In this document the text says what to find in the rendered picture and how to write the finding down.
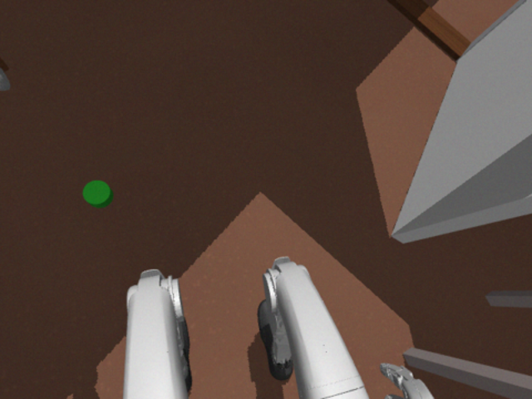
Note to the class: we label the right robot hand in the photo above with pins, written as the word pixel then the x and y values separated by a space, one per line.
pixel 412 388

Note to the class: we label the right robot foot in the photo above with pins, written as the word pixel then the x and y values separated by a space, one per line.
pixel 278 370

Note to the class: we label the tin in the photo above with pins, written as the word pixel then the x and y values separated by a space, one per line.
pixel 98 194

